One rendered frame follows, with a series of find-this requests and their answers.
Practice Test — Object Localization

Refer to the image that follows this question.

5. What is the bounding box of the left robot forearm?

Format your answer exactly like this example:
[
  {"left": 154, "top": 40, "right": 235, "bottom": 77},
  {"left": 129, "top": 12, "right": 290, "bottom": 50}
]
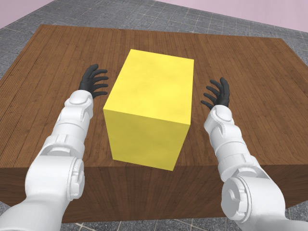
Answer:
[{"left": 25, "top": 90, "right": 93, "bottom": 196}]

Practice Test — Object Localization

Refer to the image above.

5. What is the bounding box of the left robot upper arm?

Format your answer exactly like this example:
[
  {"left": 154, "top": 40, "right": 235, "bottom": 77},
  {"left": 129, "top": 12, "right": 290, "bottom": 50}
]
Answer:
[{"left": 0, "top": 155, "right": 85, "bottom": 231}]

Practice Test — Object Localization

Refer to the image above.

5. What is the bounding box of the right robot hand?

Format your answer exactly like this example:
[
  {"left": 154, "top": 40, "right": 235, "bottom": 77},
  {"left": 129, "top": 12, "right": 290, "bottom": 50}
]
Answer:
[{"left": 201, "top": 77, "right": 230, "bottom": 110}]

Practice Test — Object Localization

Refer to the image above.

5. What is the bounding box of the right robot forearm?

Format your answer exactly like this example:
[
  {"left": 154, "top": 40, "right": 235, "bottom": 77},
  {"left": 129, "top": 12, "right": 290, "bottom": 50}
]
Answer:
[{"left": 204, "top": 105, "right": 273, "bottom": 182}]

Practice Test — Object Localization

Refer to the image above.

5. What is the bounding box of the carton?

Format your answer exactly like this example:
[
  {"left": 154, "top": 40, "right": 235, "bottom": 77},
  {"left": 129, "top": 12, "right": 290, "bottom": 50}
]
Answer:
[{"left": 103, "top": 49, "right": 194, "bottom": 171}]

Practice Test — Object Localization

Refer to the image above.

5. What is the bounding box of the right robot upper arm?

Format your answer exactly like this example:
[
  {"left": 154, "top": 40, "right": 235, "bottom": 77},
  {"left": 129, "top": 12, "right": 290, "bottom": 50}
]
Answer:
[{"left": 221, "top": 176, "right": 308, "bottom": 231}]

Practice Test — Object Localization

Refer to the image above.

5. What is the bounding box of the pedestal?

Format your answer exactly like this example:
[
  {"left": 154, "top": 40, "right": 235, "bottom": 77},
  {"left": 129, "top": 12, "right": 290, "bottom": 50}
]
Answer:
[{"left": 0, "top": 24, "right": 308, "bottom": 223}]

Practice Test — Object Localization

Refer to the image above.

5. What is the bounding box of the left robot hand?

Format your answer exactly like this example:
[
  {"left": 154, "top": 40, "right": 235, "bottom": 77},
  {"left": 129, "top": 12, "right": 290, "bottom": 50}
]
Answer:
[{"left": 78, "top": 64, "right": 109, "bottom": 99}]

